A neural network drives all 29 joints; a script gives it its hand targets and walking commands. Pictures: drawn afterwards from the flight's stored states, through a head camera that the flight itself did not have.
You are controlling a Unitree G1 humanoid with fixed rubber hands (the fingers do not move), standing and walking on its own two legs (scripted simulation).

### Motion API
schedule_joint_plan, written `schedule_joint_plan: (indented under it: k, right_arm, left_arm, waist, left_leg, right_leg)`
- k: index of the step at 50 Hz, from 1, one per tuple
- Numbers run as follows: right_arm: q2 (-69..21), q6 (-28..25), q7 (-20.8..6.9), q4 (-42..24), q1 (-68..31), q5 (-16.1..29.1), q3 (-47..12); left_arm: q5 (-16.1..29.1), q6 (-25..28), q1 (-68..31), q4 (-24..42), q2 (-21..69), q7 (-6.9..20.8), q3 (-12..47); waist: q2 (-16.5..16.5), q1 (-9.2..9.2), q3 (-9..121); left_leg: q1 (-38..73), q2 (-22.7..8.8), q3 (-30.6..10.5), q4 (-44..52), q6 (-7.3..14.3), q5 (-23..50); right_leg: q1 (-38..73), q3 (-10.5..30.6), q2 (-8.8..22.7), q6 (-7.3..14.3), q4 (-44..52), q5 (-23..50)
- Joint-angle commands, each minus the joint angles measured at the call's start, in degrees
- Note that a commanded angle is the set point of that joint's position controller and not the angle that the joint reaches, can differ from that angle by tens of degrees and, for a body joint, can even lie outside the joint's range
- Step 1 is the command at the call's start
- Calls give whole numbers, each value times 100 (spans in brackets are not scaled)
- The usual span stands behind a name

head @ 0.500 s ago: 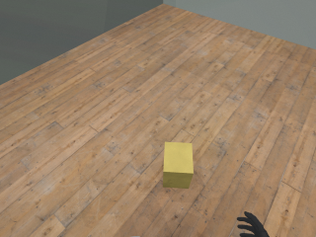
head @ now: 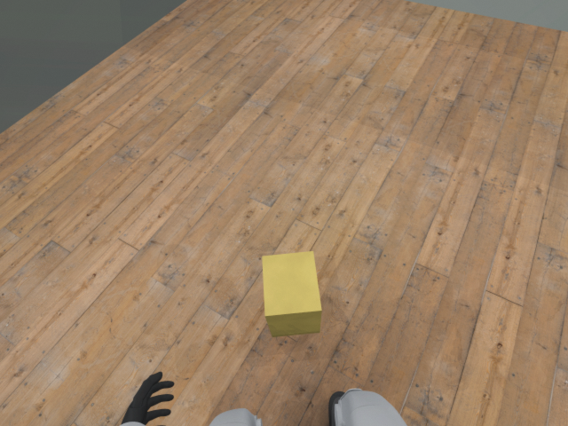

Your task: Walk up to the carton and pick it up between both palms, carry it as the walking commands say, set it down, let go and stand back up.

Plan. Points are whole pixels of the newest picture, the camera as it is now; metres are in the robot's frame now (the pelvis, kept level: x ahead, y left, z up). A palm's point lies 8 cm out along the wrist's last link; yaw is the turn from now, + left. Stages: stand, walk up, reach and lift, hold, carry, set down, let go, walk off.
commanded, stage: walk up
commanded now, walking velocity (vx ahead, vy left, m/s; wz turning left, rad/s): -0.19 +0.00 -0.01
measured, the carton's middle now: (292, 295) +0.52 +0.00 -0.65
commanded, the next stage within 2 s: none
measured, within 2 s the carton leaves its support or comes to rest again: neither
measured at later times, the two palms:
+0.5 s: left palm out of the picture -0.01 +0.24 -0.13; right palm out of the picture -0.04 -0.25 -0.10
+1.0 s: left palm out of the picture -0.07 +0.27 -0.11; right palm out of the picture +0.01 -0.26 -0.12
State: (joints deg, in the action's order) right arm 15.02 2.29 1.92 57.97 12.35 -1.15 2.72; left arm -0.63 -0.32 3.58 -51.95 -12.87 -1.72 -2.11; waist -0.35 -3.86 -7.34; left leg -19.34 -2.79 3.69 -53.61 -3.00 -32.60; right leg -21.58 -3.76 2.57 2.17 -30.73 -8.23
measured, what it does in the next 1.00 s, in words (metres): steps on the spot: left foot, then right foot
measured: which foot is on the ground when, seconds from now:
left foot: up 0.00-0.26, down 0.28-0.74, up 0.76-1.00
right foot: down 0.00-0.28, up 0.30-0.62, down 0.64-1.00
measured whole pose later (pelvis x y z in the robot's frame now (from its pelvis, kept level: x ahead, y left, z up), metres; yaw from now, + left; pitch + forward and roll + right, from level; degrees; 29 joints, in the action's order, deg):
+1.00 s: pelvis -0.05 +0.00 +0.01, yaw -1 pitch +1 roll +1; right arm 15.2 1.8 -1.3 55.8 11.4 -1.1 2.7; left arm -2.8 -0.3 18.3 -60.6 -14.3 -1.8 -3.4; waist 0.5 2.1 -1.6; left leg -18.7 -2.1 2.1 -38.3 -1.2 -21.0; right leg -9.9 -2.2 6.2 -2.5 -22.7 -13.5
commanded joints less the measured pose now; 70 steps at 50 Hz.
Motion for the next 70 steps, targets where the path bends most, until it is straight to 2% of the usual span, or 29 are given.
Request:
schedule_joint_plan:
  k: [1, 4, 9, 12, 13, 15, 17, 20, 27, 31, 34, 37, 38, 39, 40, 41, 44, 45, 48, 49, 51, 52, 53, 54, 56, 61, 65, 68, 70]
  right_arm:
    - [361, 172, -16, -162, 525, -22, 76]
    - [336, 299, -77, -233, 551, -42, 111]
    - [254, 274, -138, -350, 689, 60, 41]
    - [0, 93, -176, -208, 1319, 67, -96]
    - [48, 12, -158, -170, 1367, 63, -111]
    - [664, -98, -106, -304, 880, -24, -12]
    - [571, -193, -97, -501, -41, -51, -118]
    - [476, -305, 13, -559, -268, -21, -34]
    - [373, -322, 34, -41, 693, -88, -35]
    - [380, -257, -21, -55, 421, 18, 25]
    - [34, -195, -42, -116, 443, 72, -69]
    - [91, -158, -64, -54, 482, 56, -75]
    - [286, -104, -132, -123, 230, 52, 32]
    - [304, -53, -230, -308, -3, 65, 89]
    - [277, -50, -295, -382, -147, -17, 99]
    - [291, -80, -322, -426, -95, -45, 125]
    - [279, -61, -262, -391, 162, 14, 141]
    - [245, -36, -264, -373, 237, 34, 87]
    - [30, -23, -376, -413, 183, -5, -21]
    - [22, -99, -358, -422, 123, 1, -44]
    - [49, -261, -177, -145, 397, 7, -65]
    - [385, -355, -115, -73, 527, 3, -42]
    - [746, -422, -86, -7, 726, -41, -20]
    - [1038, -415, -107, -63, 509, 16, 30]
    - [689, -364, -93, 24, 303, -6, -36]
    - [287, -333, -16, 89, 67, 0, -64]
    - [225, -252, -8, 155, -8, 53, -19]
    - [-163, -179, -31, 216, 119, 84, -136]
    - [-186, -188, -17, 400, 323, 50, -128]
  left_arm:
    - [-37, -96, 373, 201, -876, -70, -181]
    - [-77, -156, 23, 372, -782, -61, -177]
    - [-162, -260, 280, 340, -1014, -22, -280]
    - [-91, -308, 366, 248, -965, 58, -270]
    - [-60, -313, 461, 232, -782, 71, -196]
    - [28, -244, 387, 414, -416, 94, -91]
    - [-17, -302, 499, 240, -580, 125, -181]
    - [-112, -245, 869, 17, -585, 205, -236]
    - [-23, -174, 608, 243, -237, 92, -36]
    - [33, -18, 1365, -132, -281, -46, -19]
    - [-23, 41, 1218, -357, -827, -48, -136]
    - [-69, 27, 1029, -320, -743, -74, -132]
    - [-135, 28, 1601, -452, -1056, -129, -237]
    - [-208, 29, 2322, -694, -1205, -157, -313]
    - [-220, 37, 2160, -677, -1219, -171, -300]
    - [-193, 53, 1704, -543, -1129, -160, -293]
    - [-98, 142, 1184, -447, -838, -174, -191]
    - [-133, 163, 1248, -535, -852, -165, -195]
    - [-280, 82, 1181, -621, -906, -15, -269]
    - [-254, 33, 967, -528, -842, 75, -230]
    - [-131, -34, 1180, -704, -559, 47, -57]
    - [-74, 30, 1365, -764, -323, 41, 63]
    - [-55, 92, 1604, -777, -77, 49, 139]
    - [-16, 11, 1654, -634, -50, -8, 149]
    - [-6, -119, 1361, -673, -367, -22, 28]
    - [-13, -145, 1418, -745, -222, -43, -24]
    - [-37, -91, 1543, -809, 12, -94, -3]
    - [-80, -42, 1178, -921, -248, -76, 6]
    - [-85, -6, 1026, -931, -145, -66, 35]
  waist:
    - [1033, 250, 1405]
    - [1071, 139, 1317]
    - [1344, 165, 1067]
    - [970, -6, 1056]
    - [546, 25, 798]
    - [-1298, 106, 170]
    - [-810, 461, -293]
    - [-549, 555, 7]
    - [-1022, 175, 581]
    - [-739, 490, 907]
    - [982, 383, 797]
    - [934, 405, 535]
    - [733, 689, 574]
    - [956, 1017, 573]
    - [879, 926, 241]
    - [892, 708, 26]
    - [654, 416, 285]
    - [812, 432, 630]
    - [1705, 376, 609]
    - [2139, 278, 554]
    - [848, 157, 371]
    - [341, 176, 410]
    - [-422, 347, 639]
    - [-1387, 294, 582]
    - [-1111, 242, 503]
    - [-954, 341, 740]
    - [-670, 489, 720]
    - [596, 257, 374]
    - [692, 176, 180]
  left_leg:
    - [-410, 157, -290, -1310, 11, 93]
    - [64, 350, -95, -915, 89, 450]
    - [858, 380, 59, 1227, 348, 475]
    - [1735, 387, 167, 2774, 594, 983]
    - [1770, 206, -9, 3394, 686, 1078]
    - [1001, -1576, -2314, 4932, 1238, -499]
    - [-2, -1570, -1867, 4999, 1333, 354]
    - [676, -1420, -839, 4266, 1217, 2082]
    - [1814, -1060, -629, 3532, 1171, 4681]
    - [1263, -662, -459, 3044, 926, 3643]
    - [625, 67, 148, 2680, 328, 1566]
    - [535, 75, 113, 2703, 334, 1565]
    - [-253, 204, 245, 1946, 271, 1027]
    - [-1141, 95, -89, 573, 292, 233]
    - [-1582, -42, -451, -118, 300, 505]
    - [-1574, -145, -625, -319, 300, 910]
    - [-858, 78, -495, 280, 0, 964]
    - [-592, 110, -385, 538, -35, 911]
    - [332, 102, -115, 1329, 230, 964]
    - [932, 219, 112, 1728, 257, 1141]
    - [1487, 345, 299, 3228, 165, 2157]
    - [1585, -52, -57, 3621, 148, 2675]
    - [1859, -874, -961, 3709, 181, 4098]
    - [1422, -1521, -1801, 3819, 675, 4846]
    - [1453, -1371, -1519, 3704, 1205, 5025]
    - [1569, -1076, -900, 3468, 1168, 5692]
    - [1073, -806, -862, 3341, 920, 3894]
    - [675, -35, -427, 3349, 471, 1901]
    - [878, -81, -413, 3432, 385, 1935]
  right_leg:
    - [1076, 938, 1522, 858, 917, 3366]
    - [467, 848, 1243, 766, 1384, 1044]
    - [360, 1291, 1268, 512, 2062, -935]
    - [151, 1433, 1063, 277, 2444, -2443]
    - [129, 1241, 783, 125, 2130, -2275]
    - [-590, 140, -266, -301, 222, -1666]
    - [-277, 594, -381, -405, -1398, -1192]
    - [-788, 368, -282, -506, -2918, -1092]
    - [-159, 148, -188, -397, -702, -1667]
    - [1451, -55, -10, -254, 1179, -157]
    - [1564, 1199, 1056, 265, 965, 1863]
    - [1295, 1229, 1042, 264, 1124, 872]
    - [1772, 1972, 1619, 497, 1357, 96]
    - [2001, 3137, 2341, 880, 2230, -2186]
    - [1647, 3371, 2409, 940, 2599, -3305]
    - [1282, 3009, 2267, 819, 2697, -3170]
    - [1309, 1181, 1613, 493, 1434, 2074]
    - [1368, 940, 1475, 428, 1344, 2081]
    - [600, 1063, 1290, 353, 2157, -2015]
    - [262, 793, 929, 329, 2122, -2073]
    - [431, 194, 437, 194, 967, -246]
    - [585, 97, 322, 9, 368, 291]
    - [365, 101, 94, -266, -50, -802]
    - [198, -50, -96, -380, -251, -2147]
    - [106, 291, -23, -364, -1245, -2283]
    - [385, 419, -35, -350, -1017, -1922]
    - [1322, 170, -52, -230, 827, -410]
    - [1335, 983, 527, 51, 1332, 223]
    - [1202, 1023, 531, 95, 1503, -29]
